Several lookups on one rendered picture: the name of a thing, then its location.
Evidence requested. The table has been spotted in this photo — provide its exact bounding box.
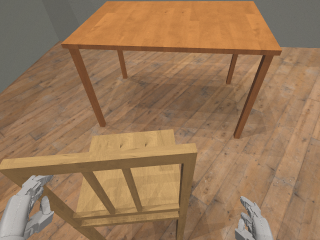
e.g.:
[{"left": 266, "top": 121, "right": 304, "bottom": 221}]
[{"left": 61, "top": 1, "right": 282, "bottom": 139}]

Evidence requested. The robot right hand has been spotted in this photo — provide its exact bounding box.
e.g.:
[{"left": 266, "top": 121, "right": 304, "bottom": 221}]
[{"left": 235, "top": 196, "right": 274, "bottom": 240}]

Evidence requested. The chair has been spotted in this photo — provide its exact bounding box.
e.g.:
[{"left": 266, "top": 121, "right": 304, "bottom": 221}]
[{"left": 0, "top": 129, "right": 198, "bottom": 240}]

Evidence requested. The robot left hand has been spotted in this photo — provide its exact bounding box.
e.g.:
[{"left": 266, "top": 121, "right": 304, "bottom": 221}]
[{"left": 0, "top": 175, "right": 54, "bottom": 240}]

